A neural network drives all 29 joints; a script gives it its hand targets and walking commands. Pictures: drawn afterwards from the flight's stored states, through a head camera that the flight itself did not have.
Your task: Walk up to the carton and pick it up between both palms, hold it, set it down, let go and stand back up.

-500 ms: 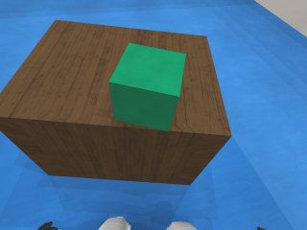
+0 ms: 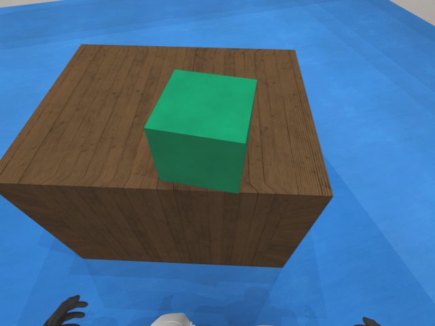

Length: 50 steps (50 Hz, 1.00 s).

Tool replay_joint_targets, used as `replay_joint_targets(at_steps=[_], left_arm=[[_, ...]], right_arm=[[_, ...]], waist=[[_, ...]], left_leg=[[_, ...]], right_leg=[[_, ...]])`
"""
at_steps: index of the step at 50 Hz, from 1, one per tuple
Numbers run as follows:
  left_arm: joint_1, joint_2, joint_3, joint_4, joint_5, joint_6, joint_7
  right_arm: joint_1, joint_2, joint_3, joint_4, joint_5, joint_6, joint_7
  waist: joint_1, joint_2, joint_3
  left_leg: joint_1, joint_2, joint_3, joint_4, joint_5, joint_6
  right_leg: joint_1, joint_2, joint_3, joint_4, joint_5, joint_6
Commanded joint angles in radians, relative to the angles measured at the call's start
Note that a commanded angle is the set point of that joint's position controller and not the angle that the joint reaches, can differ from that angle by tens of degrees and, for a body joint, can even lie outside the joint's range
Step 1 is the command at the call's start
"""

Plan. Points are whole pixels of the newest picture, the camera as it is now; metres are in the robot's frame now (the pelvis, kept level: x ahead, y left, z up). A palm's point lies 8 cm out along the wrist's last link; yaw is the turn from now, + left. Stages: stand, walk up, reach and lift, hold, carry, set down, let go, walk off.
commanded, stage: walk up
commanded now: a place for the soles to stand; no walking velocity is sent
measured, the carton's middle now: (206, 131) +0.54 +0.04 -0.02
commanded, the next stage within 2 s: none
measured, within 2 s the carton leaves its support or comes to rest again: neither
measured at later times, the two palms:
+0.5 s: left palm out of the picture +0.09 +0.31 -0.08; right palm out of the picture +0.09 -0.30 -0.10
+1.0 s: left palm (26, 314) +0.14 +0.37 -0.11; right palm (354, 304) +0.16 -0.24 -0.06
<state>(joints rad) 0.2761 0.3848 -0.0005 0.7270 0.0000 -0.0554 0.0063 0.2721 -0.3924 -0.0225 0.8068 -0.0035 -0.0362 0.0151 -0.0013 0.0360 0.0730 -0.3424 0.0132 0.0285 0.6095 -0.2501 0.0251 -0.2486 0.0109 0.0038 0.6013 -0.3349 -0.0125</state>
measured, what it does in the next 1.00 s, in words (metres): walks ahead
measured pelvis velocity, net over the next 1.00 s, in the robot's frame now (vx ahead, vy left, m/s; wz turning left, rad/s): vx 0.09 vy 0.08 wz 0.02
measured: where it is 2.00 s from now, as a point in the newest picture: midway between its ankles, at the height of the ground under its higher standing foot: outside the picture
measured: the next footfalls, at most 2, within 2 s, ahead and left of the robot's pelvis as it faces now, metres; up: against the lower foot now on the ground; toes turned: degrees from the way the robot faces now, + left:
right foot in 1.20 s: +0.18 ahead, -0.06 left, +0.00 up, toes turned +2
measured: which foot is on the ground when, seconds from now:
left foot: down 0.00-1.00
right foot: down 0.00-0.66, up 0.68-1.00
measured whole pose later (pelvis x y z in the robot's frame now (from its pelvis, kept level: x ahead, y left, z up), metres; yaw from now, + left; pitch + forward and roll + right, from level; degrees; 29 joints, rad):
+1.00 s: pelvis +0.09 +0.08 +0.01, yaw +1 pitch -1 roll -3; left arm 0.36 0.39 0.00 0.73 0.00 0.00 0.00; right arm 0.31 -0.41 -0.03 0.81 0.00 -0.07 0.00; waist 0.00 -0.04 0.05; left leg -0.25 -0.01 0.05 0.55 -0.28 0.07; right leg -0.56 0.01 0.02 1.00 -0.30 -0.02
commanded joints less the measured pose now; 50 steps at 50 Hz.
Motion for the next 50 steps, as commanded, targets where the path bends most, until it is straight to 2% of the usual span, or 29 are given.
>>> replay_joint_targets(at_steps=[1,4,8,11,18,19,20,21,22,23,25,28,29,30,31,32,33,34,35,36,38,39,40,42,43,44,47,49,50], left_arm=[[-0.054,0.205,0.052,0.031,0.004,-0.012,0.011],[-0.066,0.198,0.05,0.041,0.007,-0.009,0.007],[-0.06,0.205,0.053,0.04,0.008,-0.014,0.004],[-0.068,0.206,0.052,0.044,0.008,-0.012,0.004],[-0.059,0.204,0.053,0.042,0.008,-0.016,0.003],[0.087,0.288,0.093,0.037,0.012,-0.032,-0.002],[0.151,0.333,0.115,0.058,0.015,-0.036,-0.002],[0.159,0.374,0.136,0.061,0.016,-0.039,-0.002],[0.141,0.392,0.152,0.053,0.017,-0.043,0.001],[0.127,0.382,0.152,0.038,0.016,-0.048,0.006],[0.119,0.35,0.144,0.024,0.014,-0.056,0.007],[0.103,0.367,0.145,0.01,0.016,-0.055,-0.005],[0.1,0.365,0.146,0.005,0.015,-0.055,-0.002],[0.054,0.356,0.137,-0.01,0.011,-0.051,-0.009],[0.006,0.329,0.126,-0.022,0.007,-0.045,-0.014],[0.007,0.267,0.106,-0.027,0.006,-0.04,-0.017],[0.06,0.173,0.078,-0.048,-0.004,-0.04,-0.02],[0.095,0.17,0.076,-0.042,-0.014,-0.034,-0.008],[0.054,0.262,0.092,-0.021,0.0,-0.027,0.001],[0.08,0.257,0.09,-0.008,-0.009,-0.025,-0.006],[0.121,0.212,0.09,0.009,-0.013,-0.015,-0.017],[0.142,0.205,0.092,0.012,-0.012,-0.01,-0.021],[0.154,0.19,0.089,0.015,-0.01,-0.002,-0.021],[0.139,0.176,0.085,0.015,-0.009,0.014,-0.012],[0.126,0.178,0.084,0.014,-0.003,0.023,-0.007],[0.124,0.163,0.079,0.019,-0.003,0.03,-0.005],[0.089,0.154,0.075,0.014,-0.002,0.043,0.001],[0.085,0.155,0.071,0.018,0.001,0.047,0.004],[0.071,0.151,0.068,0.009,0.004,0.047,0.003]], right_arm=[[-0.09,-0.205,-0.053,-0.028,-0.01,-0.017,-0.007],[-0.098,-0.206,-0.049,-0.024,-0.01,-0.018,-0.007],[-0.106,-0.205,-0.048,-0.026,-0.016,-0.02,-0.006],[-0.099,-0.203,-0.048,-0.018,-0.014,-0.02,-0.006],[-0.097,-0.199,-0.047,-0.019,-0.017,-0.019,-0.005],[-0.08,-0.272,-0.095,-0.074,-0.043,-0.015,0.025],[-0.12,-0.266,-0.096,-0.098,-0.05,-0.008,0.037],[-0.134,-0.244,-0.094,-0.113,-0.052,0.0,0.046],[-0.127,-0.243,-0.096,-0.112,-0.059,0.003,0.051],[-0.117,-0.258,-0.104,-0.107,-0.057,0.0,0.054],[-0.106,-0.251,-0.11,-0.098,-0.048,-0.008,0.062],[-0.102,-0.241,-0.109,-0.115,-0.037,-0.013,0.072],[-0.107,-0.232,-0.111,-0.123,-0.034,-0.017,0.073],[-0.062,-0.231,-0.11,-0.1,-0.024,-0.03,0.065],[0.042,-0.223,-0.112,-0.07,-0.022,-0.041,0.055],[0.19,-0.258,-0.13,-0.026,-0.025,-0.052,0.041],[0.296,-0.332,-0.148,-0.022,-0.038,-0.059,0.023],[0.256,-0.397,-0.154,-0.042,-0.029,-0.062,0.013],[0.212,-0.382,-0.152,-0.041,-0.01,-0.055,0.013],[0.152,-0.344,-0.144,-0.054,-0.005,-0.057,0.007],[0.137,-0.267,-0.12,-0.063,0.0,-0.061,-0.006],[0.136,-0.251,-0.109,-0.061,0.004,-0.063,-0.009],[0.146,-0.241,-0.102,-0.065,0.001,-0.064,-0.014],[0.146,-0.227,-0.097,-0.075,0.001,-0.057,-0.023],[0.139,-0.22,-0.09,-0.076,0.006,-0.054,-0.028],[0.129,-0.22,-0.088,-0.074,0.004,-0.052,-0.036],[0.087,-0.206,-0.075,-0.079,0.0,-0.04,-0.046],[0.068,-0.206,-0.074,-0.077,-0.002,-0.035,-0.048],[0.059,-0.206,-0.073,-0.08,0.0,-0.032,-0.049]], waist=[[-0.001,-0.042,-0.162],[0.003,-0.038,-0.138],[0.006,-0.015,-0.134],[0.001,-0.045,-0.145],[0.004,-0.033,-0.137],[0.028,-0.027,-0.153],[0.057,-0.088,-0.083],[0.069,-0.195,-0.005],[0.064,-0.17,0.067],[0.055,-0.112,0.105],[0.042,-0.085,0.118],[0.039,-0.195,0.089],[0.032,-0.19,0.096],[0.001,-0.2,0.076],[-0.06,-0.177,0.038],[-0.129,-0.025,-0.067],[-0.148,0.209,-0.165],[-0.11,0.175,-0.129],[-0.102,0.03,-0.054],[-0.061,-0.018,-0.002],[-0.031,0.024,-0.035],[-0.021,0.059,-0.067],[-0.023,0.039,-0.1],[-0.021,0.049,-0.111],[-0.024,0.03,-0.095],[-0.023,0.042,-0.09],[-0.011,0.07,-0.06],[-0.014,0.087,-0.05],[-0.024,0.089,-0.054]], left_leg=[[0.158,0.133,-0.141,-0.131,0.052,0.053],[0.136,0.142,-0.158,-0.15,0.017,0.051],[0.135,0.136,-0.158,-0.16,0.007,0.049],[0.134,0.131,-0.151,-0.152,0.01,0.05],[0.137,0.125,-0.147,-0.144,0.008,0.045],[0.031,0.084,-0.146,-0.061,-0.311,0.072],[-0.154,0.042,-0.122,0.036,-0.37,0.056],[-0.327,0.0,-0.037,0.175,-0.295,0.02],[-0.422,0.05,-0.08,0.251,-0.243,0.009],[-0.444,0.07,-0.095,0.269,-0.211,0.006],[-0.382,0.083,-0.087,0.231,-0.193,-0.003],[-0.238,0.058,-0.043,0.142,-0.23,-0.002],[-0.203,0.06,-0.048,0.098,-0.199,0.008],[-0.086,0.045,-0.01,0.003,-0.131,0.015],[0.097,0.022,0.012,-0.117,-0.053,0.018],[0.353,0.012,-0.028,-0.192,-0.034,0.02],[0.531,0.201,-0.322,-0.29,-0.142,0.052],[0.519,0.383,-0.695,-0.401,-0.125,0.093],[0.357,0.397,-0.693,-0.389,-0.156,0.117],[0.325,0.339,-0.549,-0.361,-0.066,0.076],[0.333,0.246,-0.316,-0.316,0.207,0.014],[0.354,0.215,-0.243,-0.277,0.416,0.011],[0.373,0.213,-0.2,-0.248,0.58,0.018],[0.404,0.22,-0.156,-0.213,0.734,0.028],[0.374,0.222,-0.136,-0.209,0.764,0.031],[0.363,0.221,-0.112,-0.202,0.789,0.031],[0.325,0.199,-0.079,-0.186,0.775,0.049],[0.298,0.21,-0.074,-0.183,0.713,0.058],[0.305,0.211,-0.071,-0.17,0.663,0.078]], right_leg=[[-0.012,-0.106,0.138,-0.105,0.157,-0.067],[-0.014,-0.1,0.131,-0.128,0.103,-0.062],[-0.019,-0.098,0.135,-0.124,0.109,-0.062],[-0.005,-0.1,0.133,-0.133,0.12,-0.063],[-0.022,-0.106,0.143,-0.146,0.119,-0.063],[0.049,-0.135,0.249,-0.175,-0.237,-0.114],[0.104,-0.204,0.386,-0.263,-0.432,-0.167],[0.179,-0.319,0.537,-0.371,-0.538,-0.223],[0.182,-0.382,0.598,-0.403,-0.525,-0.271],[0.17,-0.397,0.589,-0.405,-0.464,-0.283],[0.127,-0.359,0.473,-0.375,-0.276,-0.257],[0.093,-0.307,0.33,-0.302,-0.11,-0.23],[0.072,-0.315,0.32,-0.287,-0.067,-0.226],[0.02,-0.279,0.255,-0.229,0.013,-0.203],[-0.059,-0.226,0.158,-0.119,0.109,-0.156],[-0.16,-0.14,0.079,0.147,0.199,-0.109],[-0.301,-0.031,0.024,0.435,0.041,-0.044],[-0.49,0.095,0.064,0.518,-0.214,-0.015],[-0.445,0.033,0.149,0.577,-0.177,-0.022],[-0.439,0.002,0.165,0.561,-0.095,-0.025],[-0.385,-0.04,0.155,0.491,0.012,-0.019],[-0.365,-0.034,0.137,0.48,0.048,-0.012],[-0.35,-0.016,0.129,0.487,0.051,-0.001],[-0.369,0.01,0.13,0.486,0.073,0.009],[-0.36,0.014,0.126,0.475,0.081,0.019],[-0.362,0.018,0.123,0.461,0.088,0.016],[-0.355,0.024,0.109,0.393,0.107,0.021],[-0.333,0.011,0.108,0.34,0.106,0.023],[-0.325,0.001,0.096,0.28,0.106,0.02]])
